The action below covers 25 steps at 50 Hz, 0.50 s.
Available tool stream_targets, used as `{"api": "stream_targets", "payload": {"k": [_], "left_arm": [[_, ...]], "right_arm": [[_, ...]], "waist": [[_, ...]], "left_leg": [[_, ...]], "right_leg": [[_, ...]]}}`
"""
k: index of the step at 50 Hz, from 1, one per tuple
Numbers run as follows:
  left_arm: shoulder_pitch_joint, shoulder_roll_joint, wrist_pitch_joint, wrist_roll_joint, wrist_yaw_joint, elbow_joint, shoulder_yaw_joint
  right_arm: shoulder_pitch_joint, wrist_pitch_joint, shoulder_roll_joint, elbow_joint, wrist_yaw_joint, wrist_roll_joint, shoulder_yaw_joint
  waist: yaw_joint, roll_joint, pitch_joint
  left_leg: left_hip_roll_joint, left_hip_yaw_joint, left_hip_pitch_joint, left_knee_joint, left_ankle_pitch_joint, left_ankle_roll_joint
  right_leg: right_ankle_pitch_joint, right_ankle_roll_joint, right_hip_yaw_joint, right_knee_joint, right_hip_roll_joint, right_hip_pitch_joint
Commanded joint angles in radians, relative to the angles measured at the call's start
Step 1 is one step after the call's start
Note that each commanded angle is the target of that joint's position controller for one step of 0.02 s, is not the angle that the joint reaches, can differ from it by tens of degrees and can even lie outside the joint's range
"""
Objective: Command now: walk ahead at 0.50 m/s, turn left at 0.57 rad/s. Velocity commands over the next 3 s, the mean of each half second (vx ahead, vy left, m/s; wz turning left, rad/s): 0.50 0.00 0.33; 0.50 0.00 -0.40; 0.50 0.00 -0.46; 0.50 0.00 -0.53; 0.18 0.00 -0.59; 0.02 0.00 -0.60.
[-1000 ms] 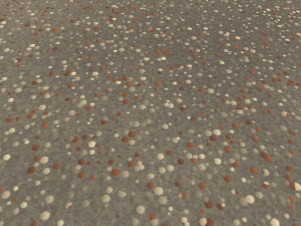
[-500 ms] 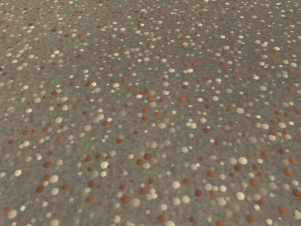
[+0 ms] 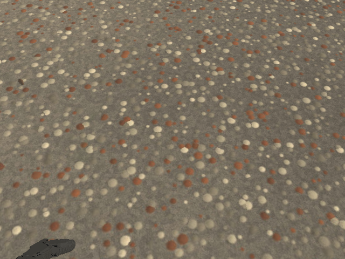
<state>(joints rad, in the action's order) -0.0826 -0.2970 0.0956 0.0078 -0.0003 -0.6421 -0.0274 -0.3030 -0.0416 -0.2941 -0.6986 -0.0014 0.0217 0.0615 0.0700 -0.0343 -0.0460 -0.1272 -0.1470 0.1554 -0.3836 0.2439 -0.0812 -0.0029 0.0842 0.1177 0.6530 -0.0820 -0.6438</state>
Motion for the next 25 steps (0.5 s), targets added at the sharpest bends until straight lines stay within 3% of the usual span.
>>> {"api": "stream_targets", "payload": {"k": [1,3,4,5,6,7,8,9,10,11,12,14,17,20,22,25], "left_arm": [[0.082,-0.093,0.024,-0.016,0.010,0.082,-0.027],[0.053,-0.122,0.032,-0.021,0.015,0.077,-0.045],[0.003,-0.130,0.036,-0.023,0.015,0.065,-0.054],[-0.080,-0.149,0.041,-0.018,0.010,0.046,-0.068],[-0.211,-0.197,0.045,0.001,0.002,0.038,-0.084],[-0.302,-0.286,0.033,0.021,0.002,0.009,-0.104],[-0.317,-0.220,0.027,-0.002,0.013,-0.004,-0.096],[-0.279,-0.147,0.023,-0.007,0.012,0.004,-0.076],[-0.236,-0.120,0.017,0.000,0.012,0.003,-0.065],[-0.207,-0.097,0.013,0.005,0.012,-0.004,-0.056],[-0.194,-0.081,0.013,0.010,0.010,-0.012,-0.049],[-0.195,-0.070,0.019,0.002,0.011,-0.033,-0.046],[-0.211,-0.111,0.022,-0.012,0.011,-0.065,-0.057],[-0.231,-0.138,0.009,-0.024,0.010,-0.092,-0.060],[-0.263,-0.155,-0.001,-0.031,0.009,-0.112,-0.062],[-0.313,-0.173,-0.015,-0.039,0.006,-0.140,-0.066]], "right_arm": [[-0.026,-0.002,-0.165,0.045,-0.010,0.009,0.048],[-0.022,0.002,-0.159,0.045,-0.012,0.006,0.048],[-0.009,0.004,-0.152,0.049,-0.011,0.004,0.047],[-0.008,0.004,-0.120,0.052,-0.009,0.001,0.038],[-0.018,-0.001,-0.052,0.066,-0.004,-0.010,0.014],[-0.146,-0.010,0.012,0.097,-0.004,0.011,-0.008],[-0.159,-0.012,-0.081,0.079,-0.008,0.029,0.005],[-0.066,-0.007,-0.142,0.075,-0.011,0.023,0.022],[0.003,-0.004,-0.143,0.087,-0.014,0.006,0.023],[0.047,-0.007,-0.128,0.101,-0.012,-0.008,0.023],[0.056,-0.008,-0.109,0.107,-0.005,-0.005,0.023],[0.041,-0.006,-0.073,0.099,0.002,0.000,0.015],[0.100,-0.007,-0.039,0.114,0.007,-0.013,-0.001],[0.199,-0.025,-0.016,0.131,0.018,-0.017,-0.017],[0.263,-0.036,-0.015,0.141,0.026,-0.012,-0.020],[0.326,-0.050,-0.040,0.160,0.038,-0.002,-0.012]], "waist": [[0.006,0.126,0.055],[-0.021,0.155,0.062],[-0.055,0.169,0.069],[-0.099,0.164,0.105],[-0.155,0.069,0.225],[-0.109,-0.237,0.348],[-0.124,-0.235,0.314],[-0.153,-0.126,0.187],[-0.147,-0.058,0.114],[-0.135,-0.041,0.060],[-0.113,-0.060,0.036],[-0.093,-0.086,0.037],[-0.093,-0.060,0.022],[-0.123,-0.045,0.010],[-0.143,-0.043,0.001],[-0.151,-0.051,-0.006]], "left_leg": [[0.214,-0.204,0.086,0.060,-0.076,-0.133],[0.243,-0.273,0.028,-0.005,-0.062,-0.113],[0.241,-0.286,0.028,-0.046,-0.072,-0.098],[0.205,-0.265,0.051,-0.132,-0.095,-0.068],[0.145,-0.189,0.138,-0.388,-0.012,-0.028],[0.001,-0.038,0.471,-0.726,0.345,0.044],[0.075,-0.040,0.631,-0.888,0.332,0.062],[0.110,-0.038,0.658,-0.934,0.229,0.068],[0.137,-0.005,0.634,-0.921,0.157,0.072],[0.156,-0.004,0.615,-0.873,0.109,0.073],[0.178,-0.001,0.574,-0.829,0.079,0.070],[0.188,0.027,0.525,-0.752,0.063,0.072],[0.207,0.062,0.540,-0.588,0.007,0.084],[0.210,0.100,0.483,-0.378,-0.135,0.090],[0.183,0.121,0.415,-0.267,-0.200,0.099],[0.157,0.116,0.359,-0.173,-0.220,0.092]], "right_leg": [[-0.044,-0.005,-0.040,-0.111,0.074,0.191],[0.041,-0.036,-0.024,-0.141,0.075,0.227],[0.070,-0.059,-0.035,-0.168,0.076,0.290],[0.081,-0.091,-0.041,-0.199,0.064,0.417],[0.155,-0.157,0.097,-0.200,-0.086,0.641],[0.377,-0.319,0.548,-0.292,-0.317,0.954],[0.653,-0.345,0.740,-0.362,-0.354,0.945],[0.647,-0.303,0.596,-0.382,-0.300,0.841],[0.503,-0.273,0.443,-0.379,-0.248,0.733],[0.370,-0.268,0.340,-0.392,-0.202,0.645],[0.281,-0.262,0.262,-0.413,-0.168,0.586],[0.184,-0.272,0.178,-0.447,-0.139,0.546],[0.068,-0.305,0.111,-0.488,-0.151,0.541],[0.005,-0.297,0.045,-0.500,-0.124,0.524],[-0.015,-0.288,0.023,-0.488,-0.109,0.508],[-0.011,-0.275,0.061,-0.453,-0.138,0.541]]}}
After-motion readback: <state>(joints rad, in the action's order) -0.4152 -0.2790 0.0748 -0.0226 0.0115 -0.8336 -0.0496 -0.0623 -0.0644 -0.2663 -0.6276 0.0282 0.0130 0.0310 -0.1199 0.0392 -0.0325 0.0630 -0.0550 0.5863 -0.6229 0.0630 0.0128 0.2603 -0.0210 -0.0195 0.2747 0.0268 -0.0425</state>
